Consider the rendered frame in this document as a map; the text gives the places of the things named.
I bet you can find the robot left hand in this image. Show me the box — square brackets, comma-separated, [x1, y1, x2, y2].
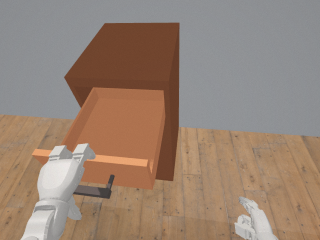
[37, 143, 96, 220]

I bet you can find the cabinet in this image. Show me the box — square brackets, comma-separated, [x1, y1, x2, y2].
[64, 22, 180, 181]

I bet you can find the handle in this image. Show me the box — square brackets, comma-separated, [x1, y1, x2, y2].
[73, 174, 115, 199]

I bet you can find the drawer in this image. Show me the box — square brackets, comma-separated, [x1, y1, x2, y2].
[32, 87, 166, 190]

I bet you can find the robot right hand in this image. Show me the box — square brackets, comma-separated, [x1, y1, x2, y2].
[234, 196, 273, 240]

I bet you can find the left robot forearm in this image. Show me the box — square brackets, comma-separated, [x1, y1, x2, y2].
[21, 199, 70, 240]

